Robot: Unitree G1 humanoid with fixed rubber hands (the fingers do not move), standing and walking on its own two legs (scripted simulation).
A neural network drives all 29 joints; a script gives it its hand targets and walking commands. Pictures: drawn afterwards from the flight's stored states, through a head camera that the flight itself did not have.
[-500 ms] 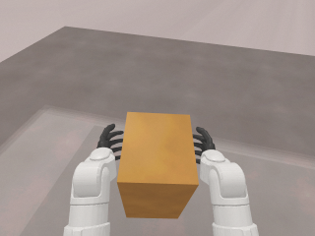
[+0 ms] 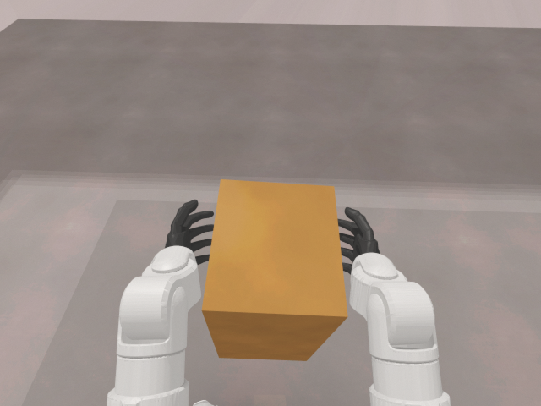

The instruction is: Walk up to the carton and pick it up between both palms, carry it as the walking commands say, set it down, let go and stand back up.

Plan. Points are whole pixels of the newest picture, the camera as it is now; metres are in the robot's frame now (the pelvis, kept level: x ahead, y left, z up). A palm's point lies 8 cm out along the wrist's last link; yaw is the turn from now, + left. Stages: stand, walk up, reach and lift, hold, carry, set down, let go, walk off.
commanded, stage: carry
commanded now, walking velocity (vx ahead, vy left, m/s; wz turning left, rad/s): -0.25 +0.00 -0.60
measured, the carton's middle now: (269, 282) +0.30 +0.02 +0.01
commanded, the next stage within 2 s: none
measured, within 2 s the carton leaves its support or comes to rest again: neither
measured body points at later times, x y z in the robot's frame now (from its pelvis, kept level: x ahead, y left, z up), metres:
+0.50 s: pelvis -0.19 +0.02 +0.02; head -0.17 +0.04 +0.47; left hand +0.13 +0.07 +0.10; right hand +0.07 -0.16 +0.10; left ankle -0.15 +0.12 -0.72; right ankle -0.20 -0.09 -0.62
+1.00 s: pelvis -0.42 +0.04 +0.01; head -0.42 +0.03 +0.46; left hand -0.10 -0.05 +0.10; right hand -0.26 -0.24 +0.10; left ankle -0.35 +0.17 -0.67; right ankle -0.34 -0.09 -0.72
